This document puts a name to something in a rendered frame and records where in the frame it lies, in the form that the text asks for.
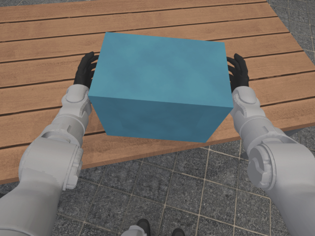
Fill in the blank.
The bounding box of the left robot forearm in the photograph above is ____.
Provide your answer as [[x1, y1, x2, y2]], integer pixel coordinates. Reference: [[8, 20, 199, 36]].
[[18, 84, 92, 181]]

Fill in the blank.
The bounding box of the robot left shin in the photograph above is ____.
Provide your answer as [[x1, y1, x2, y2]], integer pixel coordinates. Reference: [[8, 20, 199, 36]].
[[129, 225, 144, 231]]

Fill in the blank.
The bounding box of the robot left upper arm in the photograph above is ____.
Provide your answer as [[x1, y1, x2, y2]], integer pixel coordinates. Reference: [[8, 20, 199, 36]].
[[0, 137, 84, 236]]

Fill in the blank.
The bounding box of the table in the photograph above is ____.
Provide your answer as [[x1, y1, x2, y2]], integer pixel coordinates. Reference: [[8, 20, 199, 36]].
[[0, 0, 315, 198]]

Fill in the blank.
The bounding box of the carton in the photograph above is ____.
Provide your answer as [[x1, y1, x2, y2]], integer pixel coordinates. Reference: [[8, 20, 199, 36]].
[[88, 32, 234, 143]]

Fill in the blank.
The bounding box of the robot right hand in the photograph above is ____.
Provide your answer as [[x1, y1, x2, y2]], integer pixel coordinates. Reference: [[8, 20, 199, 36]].
[[226, 53, 249, 93]]

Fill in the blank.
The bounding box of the robot right upper arm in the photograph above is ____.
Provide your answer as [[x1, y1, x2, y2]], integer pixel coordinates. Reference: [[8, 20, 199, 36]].
[[247, 143, 315, 236]]

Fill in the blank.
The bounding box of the left robot foot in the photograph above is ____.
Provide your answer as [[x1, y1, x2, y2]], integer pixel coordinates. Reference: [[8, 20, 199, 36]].
[[137, 218, 150, 236]]

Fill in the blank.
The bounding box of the right robot forearm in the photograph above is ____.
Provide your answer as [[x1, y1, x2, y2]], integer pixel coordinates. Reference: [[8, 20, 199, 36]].
[[230, 86, 315, 159]]

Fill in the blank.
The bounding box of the robot left hand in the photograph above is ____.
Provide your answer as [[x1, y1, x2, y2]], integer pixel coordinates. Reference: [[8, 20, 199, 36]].
[[73, 52, 99, 89]]

